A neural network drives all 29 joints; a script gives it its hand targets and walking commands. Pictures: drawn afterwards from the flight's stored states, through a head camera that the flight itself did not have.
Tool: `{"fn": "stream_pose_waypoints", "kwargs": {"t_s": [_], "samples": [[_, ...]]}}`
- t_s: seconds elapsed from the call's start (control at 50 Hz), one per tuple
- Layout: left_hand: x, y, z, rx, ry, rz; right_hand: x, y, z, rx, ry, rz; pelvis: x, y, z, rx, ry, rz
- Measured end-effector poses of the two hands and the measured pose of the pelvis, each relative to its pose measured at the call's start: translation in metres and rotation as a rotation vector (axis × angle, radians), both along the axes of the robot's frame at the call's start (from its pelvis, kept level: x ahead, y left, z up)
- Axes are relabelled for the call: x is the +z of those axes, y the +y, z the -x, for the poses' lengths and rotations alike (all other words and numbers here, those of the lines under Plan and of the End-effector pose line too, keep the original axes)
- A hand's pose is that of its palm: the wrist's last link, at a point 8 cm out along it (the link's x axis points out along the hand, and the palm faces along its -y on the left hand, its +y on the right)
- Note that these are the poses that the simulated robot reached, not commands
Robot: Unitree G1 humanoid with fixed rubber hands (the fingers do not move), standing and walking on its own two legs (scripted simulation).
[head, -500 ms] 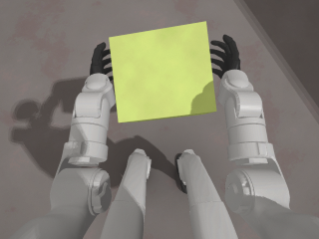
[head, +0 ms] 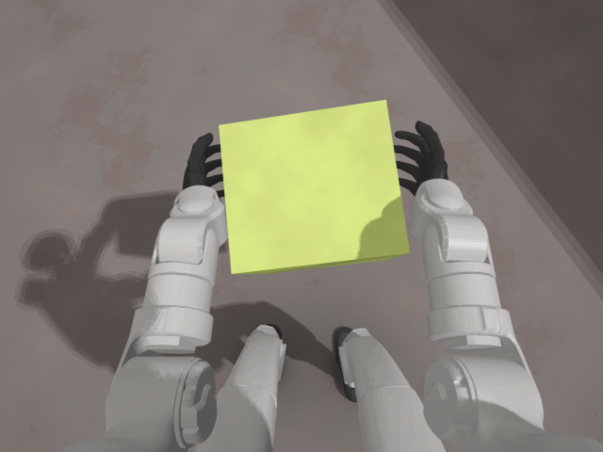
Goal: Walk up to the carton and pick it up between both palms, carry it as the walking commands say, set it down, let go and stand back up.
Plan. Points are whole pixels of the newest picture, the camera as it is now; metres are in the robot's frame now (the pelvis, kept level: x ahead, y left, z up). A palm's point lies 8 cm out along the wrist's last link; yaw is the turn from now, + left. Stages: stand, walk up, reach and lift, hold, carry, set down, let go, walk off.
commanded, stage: reach and lift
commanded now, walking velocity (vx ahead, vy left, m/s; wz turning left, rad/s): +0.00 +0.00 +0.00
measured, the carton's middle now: (314, 202) +0.42 +0.00 -0.09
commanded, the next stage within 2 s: hold in 1.38 s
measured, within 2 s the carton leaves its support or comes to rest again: neither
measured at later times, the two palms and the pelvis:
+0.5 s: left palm (188, 166) +0.39 +0.14 +0.08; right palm (481, 165) +0.39 -0.15 +0.09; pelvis +0.07 +0.00 +0.03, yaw -2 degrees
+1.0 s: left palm (186, 166) +0.40 +0.14 +0.07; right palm (473, 160) +0.40 -0.15 +0.08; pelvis +0.12 -0.01 +0.04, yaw +0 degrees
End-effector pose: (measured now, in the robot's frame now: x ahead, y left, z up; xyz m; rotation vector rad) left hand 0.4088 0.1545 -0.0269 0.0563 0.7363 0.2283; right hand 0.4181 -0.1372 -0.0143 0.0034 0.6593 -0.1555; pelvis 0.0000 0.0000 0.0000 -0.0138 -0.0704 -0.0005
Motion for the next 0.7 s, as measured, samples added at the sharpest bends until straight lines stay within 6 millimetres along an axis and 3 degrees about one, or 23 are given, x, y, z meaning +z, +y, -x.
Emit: {"fn": "stream_pose_waypoints", "kwargs": {"t_s": [0.3, 0.42, 0.54, 0.62, 0.7], "samples": [[0.048, -0.009, 0.010, -0.036, -0.016, -0.025, 0.044, -0.007, 0.018, -0.016, -0.006, -0.011, 0.017, 0.005, -0.020, -0.008, -0.017, -0.003], [0.082, -0.015, 0.015, -0.046, -0.010, -0.025, 0.078, -0.013, 0.026, -0.024, 0.003, -0.005, 0.026, 0.002, -0.049, -0.017, 0.068, -0.011], [0.113, -0.015, 0.014, -0.020, -0.039, -0.002, 0.111, -0.013, 0.023, -0.008, -0.026, 0.012, 0.031, -0.005, -0.075, -0.027, 0.010, -0.019], [0.123, -0.012, 0.013, 0.001, -0.050, 0.015, 0.125, -0.010, 0.018, 0.013, -0.037, 0.032, 0.033, -0.011, -0.089, -0.021, -0.034, -0.019], [0.121, -0.007, 0.012, -0.001, -0.024, 0.022, 0.125, -0.006, 0.016, 0.032, -0.007, 0.037, 0.036, -0.016, -0.100, -0.005, -0.064, -0.014]]}}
